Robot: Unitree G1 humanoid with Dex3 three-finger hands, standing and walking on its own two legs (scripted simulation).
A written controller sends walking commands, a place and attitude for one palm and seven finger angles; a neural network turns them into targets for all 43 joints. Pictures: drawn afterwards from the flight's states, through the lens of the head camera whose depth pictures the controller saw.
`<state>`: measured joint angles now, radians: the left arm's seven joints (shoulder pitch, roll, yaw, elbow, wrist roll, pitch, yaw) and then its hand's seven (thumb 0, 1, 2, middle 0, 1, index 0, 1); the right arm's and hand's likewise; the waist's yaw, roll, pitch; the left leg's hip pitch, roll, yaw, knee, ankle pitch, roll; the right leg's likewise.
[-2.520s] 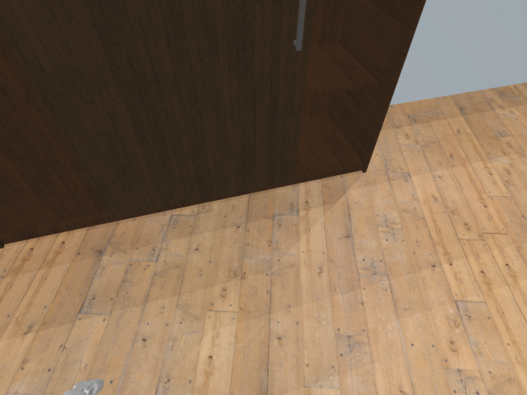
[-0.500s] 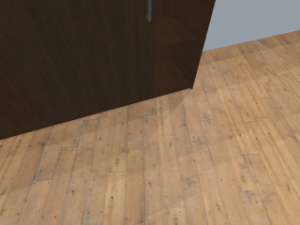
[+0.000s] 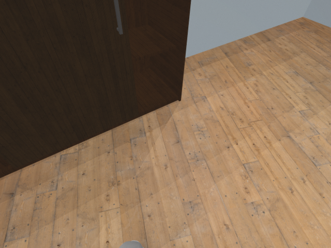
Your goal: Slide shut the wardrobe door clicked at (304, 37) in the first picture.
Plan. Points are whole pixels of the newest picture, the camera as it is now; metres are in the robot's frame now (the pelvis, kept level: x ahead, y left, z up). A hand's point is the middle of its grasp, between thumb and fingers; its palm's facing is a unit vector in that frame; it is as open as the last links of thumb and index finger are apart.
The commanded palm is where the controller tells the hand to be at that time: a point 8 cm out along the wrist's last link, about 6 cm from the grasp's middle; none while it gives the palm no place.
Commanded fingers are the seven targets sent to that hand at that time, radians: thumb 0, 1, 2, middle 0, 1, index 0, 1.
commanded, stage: walk to a spot facing it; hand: left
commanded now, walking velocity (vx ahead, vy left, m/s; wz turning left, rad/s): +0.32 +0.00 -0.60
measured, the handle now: (116, 10) +1.10 +0.38 +0.08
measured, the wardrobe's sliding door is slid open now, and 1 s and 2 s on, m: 0.41 0.41 0.41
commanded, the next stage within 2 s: turn to face it in 1.42 s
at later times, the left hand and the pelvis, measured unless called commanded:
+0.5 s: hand (124, 180) +0.35 +0.18 -0.18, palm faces -0.35 -0.92 -0.17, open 7.4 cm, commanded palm none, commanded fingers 0.00 0.90 0.90 -0.20 -0.30 -0.20 -0.30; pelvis +0.17 +0.04 -0.01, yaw -19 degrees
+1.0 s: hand (154, 142) +0.52 +0.11 -0.18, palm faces -0.43 -0.87 -0.23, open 7.2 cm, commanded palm none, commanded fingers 0.00 0.90 0.90 -0.20 -0.30 -0.20 -0.30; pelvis +0.40 -0.06 -0.01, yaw -30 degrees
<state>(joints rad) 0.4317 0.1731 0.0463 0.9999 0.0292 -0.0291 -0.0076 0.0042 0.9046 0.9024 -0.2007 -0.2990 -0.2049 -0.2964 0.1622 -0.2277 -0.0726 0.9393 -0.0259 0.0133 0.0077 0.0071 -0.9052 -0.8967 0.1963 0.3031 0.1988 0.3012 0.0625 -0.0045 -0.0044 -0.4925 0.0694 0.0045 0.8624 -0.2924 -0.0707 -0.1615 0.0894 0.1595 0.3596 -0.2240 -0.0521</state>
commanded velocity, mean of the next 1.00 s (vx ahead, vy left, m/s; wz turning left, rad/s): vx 0.35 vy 0.00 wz -0.42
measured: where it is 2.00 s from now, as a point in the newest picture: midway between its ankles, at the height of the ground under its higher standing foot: (213, 180)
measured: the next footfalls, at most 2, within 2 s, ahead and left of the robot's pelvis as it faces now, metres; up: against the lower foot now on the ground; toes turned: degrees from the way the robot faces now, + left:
left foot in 0.10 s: +0.11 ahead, +0.15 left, +0.00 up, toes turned -2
right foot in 0.64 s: +0.32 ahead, -0.13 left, +0.00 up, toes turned -31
